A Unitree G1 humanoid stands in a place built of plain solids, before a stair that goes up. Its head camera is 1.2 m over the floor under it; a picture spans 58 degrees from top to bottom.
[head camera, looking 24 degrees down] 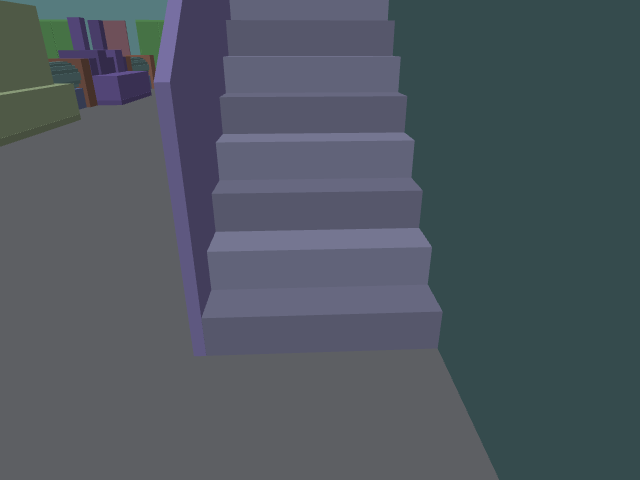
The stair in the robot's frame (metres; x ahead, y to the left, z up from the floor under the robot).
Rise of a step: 0.19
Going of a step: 0.23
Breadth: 1.00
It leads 3 degrees to the left of straight ahead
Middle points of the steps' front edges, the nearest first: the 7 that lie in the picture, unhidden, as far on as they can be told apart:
1.51 -0.01 0.19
1.73 0.00 0.38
1.96 0.01 0.58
2.18 0.02 0.77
2.41 0.03 0.96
2.63 0.04 1.15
2.86 0.05 1.35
